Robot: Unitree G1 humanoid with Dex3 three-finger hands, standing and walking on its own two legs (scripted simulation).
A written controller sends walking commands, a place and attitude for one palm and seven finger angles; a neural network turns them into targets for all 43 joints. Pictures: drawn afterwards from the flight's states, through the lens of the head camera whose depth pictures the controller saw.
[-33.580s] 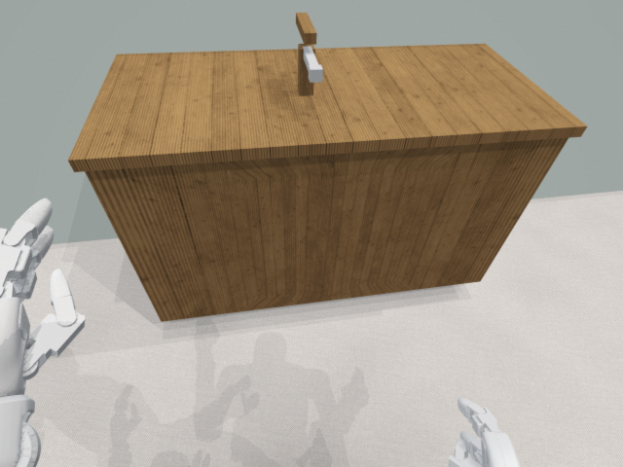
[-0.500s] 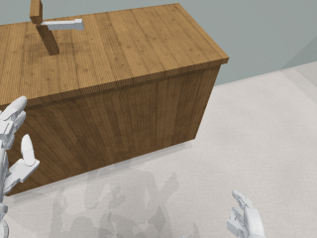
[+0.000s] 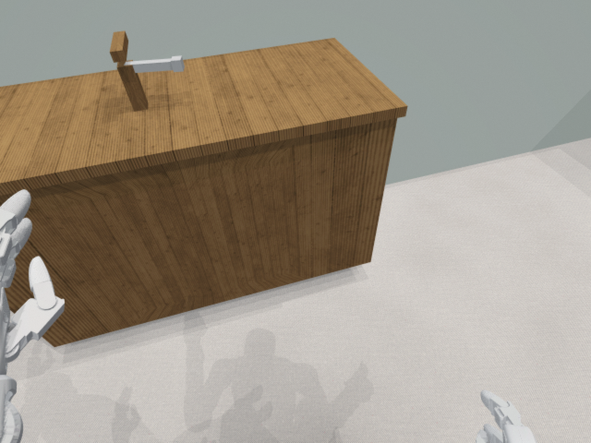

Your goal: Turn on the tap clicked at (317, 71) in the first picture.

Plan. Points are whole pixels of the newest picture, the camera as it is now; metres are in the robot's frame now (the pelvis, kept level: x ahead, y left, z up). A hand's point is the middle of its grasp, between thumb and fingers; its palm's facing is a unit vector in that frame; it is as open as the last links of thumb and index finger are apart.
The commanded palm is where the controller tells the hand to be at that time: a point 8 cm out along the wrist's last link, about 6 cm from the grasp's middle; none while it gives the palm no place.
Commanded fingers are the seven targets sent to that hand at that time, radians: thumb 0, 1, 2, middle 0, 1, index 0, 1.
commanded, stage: stop stepping back and stand still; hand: left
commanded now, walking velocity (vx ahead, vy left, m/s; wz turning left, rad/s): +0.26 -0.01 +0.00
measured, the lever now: (177, 63) +0.94 +0.30 +0.12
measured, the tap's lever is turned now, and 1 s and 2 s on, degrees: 79 79 79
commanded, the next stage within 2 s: stand and check the lever's angle in 1.68 s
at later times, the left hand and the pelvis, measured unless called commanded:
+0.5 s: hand (77, 323) +0.20 +0.20 +0.18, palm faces +0.44 -0.78 -0.44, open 7.4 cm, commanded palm +0.13 +0.25 +0.19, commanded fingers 0.00 0.90 0.90 -0.20 -0.30 -0.20 -0.30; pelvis -0.02 -0.04 +0.00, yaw +2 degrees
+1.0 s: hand (90, 308) +0.22 +0.20 +0.17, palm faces +0.42 -0.81 -0.42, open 7.4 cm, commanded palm +0.16 +0.25 +0.19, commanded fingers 0.00 0.90 0.90 -0.20 -0.30 -0.20 -0.30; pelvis +0.01 -0.04 +0.01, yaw +2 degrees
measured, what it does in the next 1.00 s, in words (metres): steps on the spot: left foot, then left foot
